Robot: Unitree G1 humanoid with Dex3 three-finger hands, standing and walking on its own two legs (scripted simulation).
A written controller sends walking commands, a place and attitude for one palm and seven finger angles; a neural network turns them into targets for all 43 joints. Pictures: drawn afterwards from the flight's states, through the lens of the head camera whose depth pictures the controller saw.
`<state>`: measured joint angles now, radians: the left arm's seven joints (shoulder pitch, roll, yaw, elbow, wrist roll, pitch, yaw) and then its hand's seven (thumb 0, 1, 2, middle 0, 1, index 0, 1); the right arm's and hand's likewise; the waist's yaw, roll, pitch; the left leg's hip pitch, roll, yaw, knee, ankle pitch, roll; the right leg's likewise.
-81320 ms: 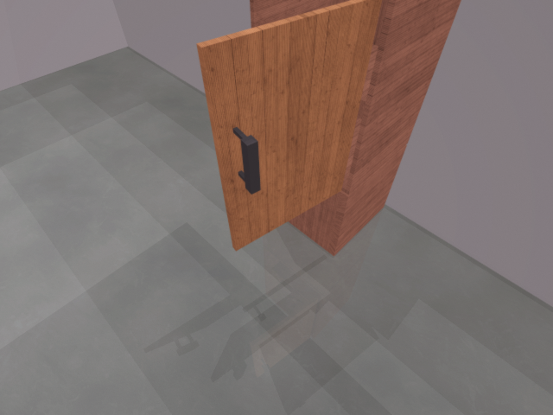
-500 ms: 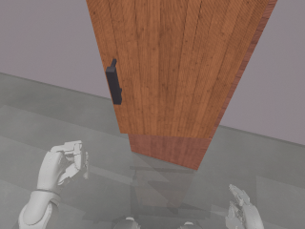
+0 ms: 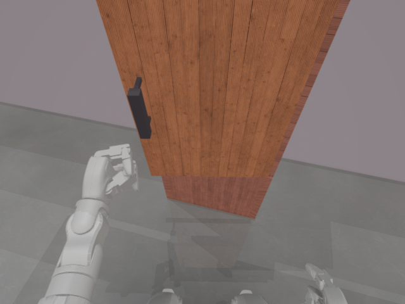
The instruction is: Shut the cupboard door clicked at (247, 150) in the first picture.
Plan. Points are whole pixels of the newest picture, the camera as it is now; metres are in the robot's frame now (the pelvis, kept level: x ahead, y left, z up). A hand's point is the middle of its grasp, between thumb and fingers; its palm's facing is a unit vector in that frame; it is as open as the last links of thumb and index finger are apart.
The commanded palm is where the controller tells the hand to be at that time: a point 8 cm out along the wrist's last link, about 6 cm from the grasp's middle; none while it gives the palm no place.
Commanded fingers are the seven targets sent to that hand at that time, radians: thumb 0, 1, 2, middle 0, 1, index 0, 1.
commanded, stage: bring the fist close to the handle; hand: left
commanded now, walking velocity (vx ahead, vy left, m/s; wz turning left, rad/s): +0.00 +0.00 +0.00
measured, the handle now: (142, 108) +0.53 +0.16 +0.07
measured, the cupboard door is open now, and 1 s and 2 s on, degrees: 13 13 0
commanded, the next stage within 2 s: push the door shut along its arc in 0.74 s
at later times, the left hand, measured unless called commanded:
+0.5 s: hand (153, 140) +0.43 +0.12 +0.07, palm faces +0.00 -1.00 -0.03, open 3.1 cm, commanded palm +0.39 +0.18 +0.07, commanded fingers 0.00 0.90 0.90 -1.30 -1.50 -1.30 -1.50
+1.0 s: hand (151, 141) +0.42 +0.12 +0.07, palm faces -0.02 -1.00 -0.05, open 3.1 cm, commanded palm +0.41 +0.18 +0.07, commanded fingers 0.00 0.90 0.90 -1.30 -1.50 -1.30 -1.50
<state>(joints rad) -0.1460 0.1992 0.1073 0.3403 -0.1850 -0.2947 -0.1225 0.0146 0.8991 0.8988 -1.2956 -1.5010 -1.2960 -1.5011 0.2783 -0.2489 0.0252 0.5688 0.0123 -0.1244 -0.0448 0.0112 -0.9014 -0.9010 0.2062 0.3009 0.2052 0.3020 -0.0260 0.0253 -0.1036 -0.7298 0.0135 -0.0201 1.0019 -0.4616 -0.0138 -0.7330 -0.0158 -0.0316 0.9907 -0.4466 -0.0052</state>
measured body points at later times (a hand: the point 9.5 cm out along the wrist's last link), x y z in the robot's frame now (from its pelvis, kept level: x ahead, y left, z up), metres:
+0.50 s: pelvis +0.00 -0.01 +0.00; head +0.07 -0.02 +0.44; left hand +0.42 +0.18 +0.07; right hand +0.08 -0.26 -0.12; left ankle +0.02 +0.13 -0.68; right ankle +0.03 -0.12 -0.68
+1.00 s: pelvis +0.00 +0.00 +0.00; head +0.07 -0.01 +0.45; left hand +0.42 +0.18 +0.08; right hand +0.09 -0.26 -0.11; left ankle +0.02 +0.13 -0.68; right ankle +0.03 -0.12 -0.68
